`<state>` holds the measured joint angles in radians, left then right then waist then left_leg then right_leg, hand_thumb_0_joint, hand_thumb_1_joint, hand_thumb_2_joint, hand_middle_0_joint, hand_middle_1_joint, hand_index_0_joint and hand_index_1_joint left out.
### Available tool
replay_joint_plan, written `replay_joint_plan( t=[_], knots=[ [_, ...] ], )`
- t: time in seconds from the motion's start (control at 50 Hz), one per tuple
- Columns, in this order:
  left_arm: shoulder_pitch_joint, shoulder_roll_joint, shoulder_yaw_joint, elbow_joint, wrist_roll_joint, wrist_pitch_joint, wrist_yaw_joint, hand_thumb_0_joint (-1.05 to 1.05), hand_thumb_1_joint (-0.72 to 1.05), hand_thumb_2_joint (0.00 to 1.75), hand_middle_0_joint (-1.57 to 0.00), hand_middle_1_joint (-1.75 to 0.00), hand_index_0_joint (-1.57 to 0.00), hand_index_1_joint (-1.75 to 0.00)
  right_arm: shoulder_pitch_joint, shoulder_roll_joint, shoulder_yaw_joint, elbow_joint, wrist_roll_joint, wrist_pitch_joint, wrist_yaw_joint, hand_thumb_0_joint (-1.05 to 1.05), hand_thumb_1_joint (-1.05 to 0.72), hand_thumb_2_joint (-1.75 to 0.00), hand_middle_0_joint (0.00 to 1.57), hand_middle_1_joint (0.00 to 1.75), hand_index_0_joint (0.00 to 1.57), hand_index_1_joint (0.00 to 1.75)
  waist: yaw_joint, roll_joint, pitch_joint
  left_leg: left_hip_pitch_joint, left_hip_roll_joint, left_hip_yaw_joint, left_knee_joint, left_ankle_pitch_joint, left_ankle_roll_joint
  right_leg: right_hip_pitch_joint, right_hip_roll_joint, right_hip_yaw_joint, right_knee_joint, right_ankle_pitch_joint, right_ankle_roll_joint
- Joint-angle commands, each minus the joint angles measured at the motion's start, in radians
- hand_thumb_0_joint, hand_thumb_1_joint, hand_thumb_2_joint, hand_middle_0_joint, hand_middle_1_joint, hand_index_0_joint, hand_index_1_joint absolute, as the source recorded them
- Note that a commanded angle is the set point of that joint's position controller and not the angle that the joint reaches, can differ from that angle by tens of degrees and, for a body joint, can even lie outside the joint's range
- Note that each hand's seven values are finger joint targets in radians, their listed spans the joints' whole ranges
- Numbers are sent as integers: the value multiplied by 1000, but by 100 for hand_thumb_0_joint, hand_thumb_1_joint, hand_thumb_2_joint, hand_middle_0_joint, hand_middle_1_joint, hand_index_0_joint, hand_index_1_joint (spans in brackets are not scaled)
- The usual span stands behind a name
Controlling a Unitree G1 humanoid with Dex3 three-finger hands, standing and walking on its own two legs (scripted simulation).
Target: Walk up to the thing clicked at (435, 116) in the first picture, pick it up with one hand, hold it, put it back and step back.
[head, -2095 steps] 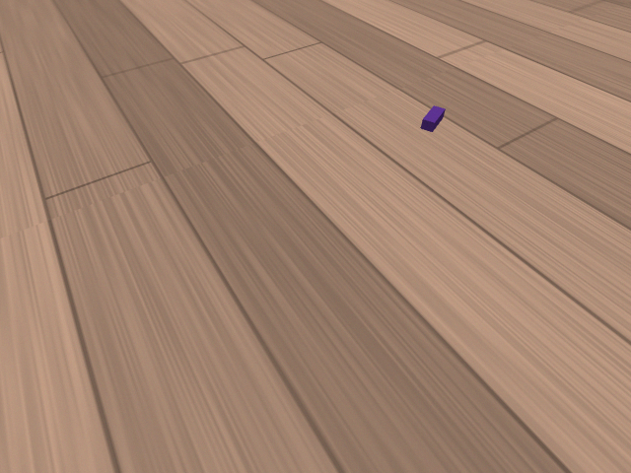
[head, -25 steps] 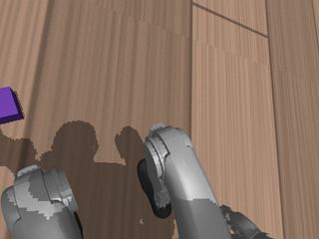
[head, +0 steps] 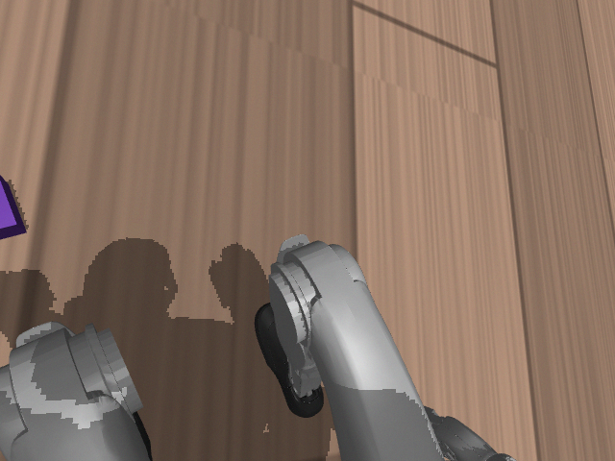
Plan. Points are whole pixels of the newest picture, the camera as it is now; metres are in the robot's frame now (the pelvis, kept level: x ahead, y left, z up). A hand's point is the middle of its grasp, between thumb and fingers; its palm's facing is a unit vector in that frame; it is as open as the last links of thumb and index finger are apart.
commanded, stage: open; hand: left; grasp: from above
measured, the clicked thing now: out of the picture +0.46 +0.30 -0.27
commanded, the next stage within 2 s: withdraw in 0.62 s
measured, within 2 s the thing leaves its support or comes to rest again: neither
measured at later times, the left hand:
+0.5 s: hand out of the picture +0.45 +0.31 -0.23, palm faces -0.46 -0.12 -0.88, open 13.2 cm
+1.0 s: hand out of the picture +0.47 +0.32 -0.20, palm faces -0.33 -0.10 -0.94, open 14.1 cm
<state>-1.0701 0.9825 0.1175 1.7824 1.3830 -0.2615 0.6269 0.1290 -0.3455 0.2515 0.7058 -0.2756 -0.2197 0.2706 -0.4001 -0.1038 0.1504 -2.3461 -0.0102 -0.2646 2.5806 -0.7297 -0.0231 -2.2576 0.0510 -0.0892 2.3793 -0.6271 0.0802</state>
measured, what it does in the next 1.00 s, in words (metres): stands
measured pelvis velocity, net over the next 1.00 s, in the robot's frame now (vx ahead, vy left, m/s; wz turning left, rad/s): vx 0.00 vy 0.00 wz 0.00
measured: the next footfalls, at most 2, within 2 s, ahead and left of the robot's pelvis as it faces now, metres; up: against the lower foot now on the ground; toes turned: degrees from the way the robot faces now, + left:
none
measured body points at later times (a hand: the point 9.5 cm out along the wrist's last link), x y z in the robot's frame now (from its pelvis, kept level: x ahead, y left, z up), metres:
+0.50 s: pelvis +0.00 +0.00 +0.00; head +0.27 +0.12 +0.35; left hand +0.47 +0.32 -0.18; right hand +0.05 -0.26 -0.05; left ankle +0.06 +0.13 -0.26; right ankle +0.13 -0.14 -0.26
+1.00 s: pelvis +0.00 +0.00 +0.01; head +0.26 +0.11 +0.36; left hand +0.49 +0.32 -0.15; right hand +0.05 -0.26 -0.05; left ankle +0.06 +0.13 -0.26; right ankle +0.13 -0.14 -0.26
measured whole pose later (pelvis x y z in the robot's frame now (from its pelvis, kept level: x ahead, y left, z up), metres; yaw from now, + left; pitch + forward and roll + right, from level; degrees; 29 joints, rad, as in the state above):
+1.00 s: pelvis +0.00 +0.00 +0.01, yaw +0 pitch +30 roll -13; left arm -1.03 0.91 0.15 1.59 1.31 -0.17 0.61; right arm 0.16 -0.34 0.20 0.69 -0.24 -0.22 0.29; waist -0.36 -0.07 0.09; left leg -2.35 -0.01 -0.25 2.54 -0.73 -0.03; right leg -2.27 0.04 -0.09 2.35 -0.63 0.07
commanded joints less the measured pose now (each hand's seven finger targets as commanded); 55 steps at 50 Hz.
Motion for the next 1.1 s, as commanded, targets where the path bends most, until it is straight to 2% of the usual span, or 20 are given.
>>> replay_joint_plan(
  t=[0.0, 0.02, 0.04, 0.1, 0.18, 0.3, 0.34, 0.36, 0.38, 0.42, 0.7, 0.78, 0.8, 0.82, 0.84, 0.88, 0.94, 1.0, 1.04, 1.08],
  knots=[
    [-308, 218, 3, -137, -24, 7, 54, 0, -9, 71, -45, -67, -45, -67, 157, -342, -103, 9, 5, -20, -7, 0, -90, -90, 20, 30, 20, 30, -55, 500, -621, 472, 25, 120, -287, 179, 27, 325, 16, -178, -176, 199, -87],
    [-313, 211, -6, -152, -21, 8, 56, 0, -13, 72, -42, -68, -42, -68, 167, -339, -102, 2, 6, -20, -5, 0, -90, -90, 20, 30, 20, 30, -55, 531, -632, 479, 25, 124, -301, 190, 26, 339, 23, -172, -185, 207, -92],
    [-302, 239, 23, -134, -23, 12, 58, 0, -15, 72, -40, -68, -40, -69, 170, -342, -102, 15, 3, -21, -3, 0, -90, -90, 20, 30, 20, 30, -53, 507, -631, 481, 26, 116, -293, 198, 25, 340, 17, -178, -175, 216, -88],
    [-295, 192, -3, -136, -27, 26, 48, 0, -20, 75, -36, -72, -36, -73, 170, -336, -103, -1, 5, -23, 2, 0, -90, -90, 20, 30, 20, 30, -58, 521, -645, 499, 25, 123, -294, 222, 25, 347, 20, -175, -178, 237, -90],
    [-286, 222, 16, -142, -41, 33, 37, 0, -26, 79, -30, -77, -30, -77, 167, -343, -109, 8, 14, -24, 1, 0, -90, -90, 20, 30, 20, 30, -46, 530, -651, 508, 26, 116, -302, 238, 21, 345, 15, -175, -176, 243, -92],
    [-272, 184, -2, -138, -50, 33, 3, 0, -35, 86, -23, -84, -22, -85, 177, -336, -111, -8, 14, -13, 4, 0, -90, -90, 20, 30, 20, 30, -56, 522, -642, 494, 22, 124, -300, 250, 25, 359, 17, -171, -186, 253, -93],
    [-253, 208, 13, -145, -55, 29, -4, 0, -37, 87, -20, -87, -20, -87, 193, -337, -109, -5, 18, -5, 2, 0, -90, -90, 20, 30, 20, 30, -55, 502, -648, 485, 22, 125, -294, 260, 28, 373, 16, -170, -189, 260, -91],
    [-269, 172, -16, -145, -63, 27, -16, 0, -39, 88, -19, -87, -19, -88, 179, -337, -109, -9, 22, -8, 2, 0, -90, -90, 20, 30, 20, 30, -60, 501, -634, 487, 21, 123, -290, 252, 25, 357, 13, -170, -181, 252, -92],
    [-252, 201, 7, -147, -61, 23, -15, 0, -40, 89, -17, -90, -17, -90, 192, -338, -111, -5, 19, -3, 0, 0, -89, -90, 20, 30, 20, 30, -54, 509, -649, 502, 25, 119, -301, 269, 25, 369, 17, -174, -188, 261, -93],
    [-250, 199, 1, -151, -67, 14, -20, 0, -42, 91, -17, -90, -16, -91, 185, -333, -107, -11, 26, 4, -5, 0, -90, -90, 20, 30, 20, 30, -47, 499, -646, 488, 23, 119, -305, 238, 26, 364, 17, -170, -191, 234, -95],
    [-270, 221, -12, -118, -30, -8, 19, 0, -50, 100, -8, -100, -8, -100, 170, -333, -88, -22, 16, 7, -22, 0, -89, -90, 20, 30, 20, 30, -59, 486, -596, 463, 23, 125, -302, 174, 28, 338, 16, -170, -196, 188, -92],
    [-280, 232, -9, -164, -36, 8, 28, 0, -51, 98, -8, -101, -8, -100, 168, -337, -96, -30, 19, -1, -24, 0, -91, -90, 20, 30, 20, 30, -38, 521, -645, 495, 26, 125, -317, 195, 23, 355, 21, -165, -202, 205, -95],
    [-289, 262, 23, -194, -35, 12, 34, 0, -50, 98, -7, -101, -8, -100, 191, -342, -100, -27, 13, -3, -18, 0, -90, -90, 20, 30, 20, 30, -38, 537, -678, 524, 27, 121, -317, 230, 22, 366, 17, -171, -193, 233, -94],
    [-292, 248, 21, -229, -45, 24, 38, 0, -51, 98, -7, -101, -8, -100, 182, -335, -102, -35, 20, -5, -17, 0, -90, -90, 20, 30, 20, 30, -17, 556, -715, 536, 25, 124, -321, 247, 19, 376, 17, -167, -193, 249, -96],
    [-291, 211, -4, -214, -51, 37, 37, 0, -51, 98, -8, -101, -8, -100, 179, -324, -103, -20, 21, -10, -12, 0, -91, -90, 20, 30, 20, 30, -26, 570, -703, 542, 27, 128, -318, 241, 16, 359, 15, -165, -184, 247, -98],
    [-303, 247, 53, -320, -65, 58, 47, 0, -51, 97, -7, -100, -8, -99, 197, -329, -127, -30, 27, -15, 0, 0, -90, -90, 20, 30, 20, 30, 4, 624, -781, 594, 26, 127, -328, 287, 10, 354, 10, -166, -177, 280, -100],
    [-260, 180, 55, -389, -98, 113, 32, 0, -52, 98, -7, -100, -7, -99, 205, -301, -160, -16, 44, -3, 19, 0, -90, -90, 20, 30, 20, 30, 37, 660, -848, 615, 22, 151, -346, 308, 9, 351, 13, -152, -191, 292, -106],
    [-209, 127, 47, -486, -144, 168, -14, 0, -53, 99, -7, -100, -7, -99, 197, -279, -201, -10, 87, 26, 24, 0, -90, -90, 20, 30, 20, 30, 101, 678, -918, 595, 12, 184, -380, 318, 15, 353, 9, -122, -210, 300, -116],
    [-187, 50, 0, -492, -166, 202, -78, 0, -52, 99, -8, -99, -8, -99, 201, -265, -225, 4, 118, 49, 22, 0, -90, -90, 20, 30, 20, 30, 97, 626, -891, 577, 12, 186, -400, 283, 22, 319, 7, -113, -227, 267, -118],
    [-213, 22, -24, -567, -191, 211, -152, 0, -52, 100, -8, -99, -8, -100, 221, -258, -251, 8, 136, 75, 13, 0, -90, -90, 20, 30, 20, 30, 99, 566, -898, 550, 6, 192, -424, 245, 32, 340, 6, -96, -267, 230, -118]
  ],
)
